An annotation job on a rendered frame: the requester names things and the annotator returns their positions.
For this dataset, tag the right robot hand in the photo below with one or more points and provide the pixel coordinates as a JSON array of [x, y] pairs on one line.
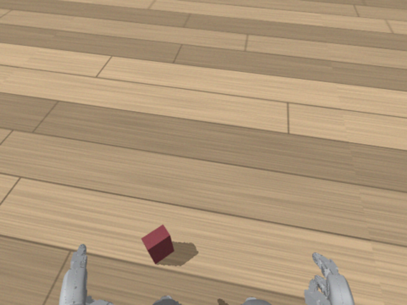
[[335, 288]]

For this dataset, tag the carton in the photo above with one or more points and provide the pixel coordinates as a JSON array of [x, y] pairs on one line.
[[158, 244]]

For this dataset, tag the left robot hand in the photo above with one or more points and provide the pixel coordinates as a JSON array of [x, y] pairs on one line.
[[73, 289]]

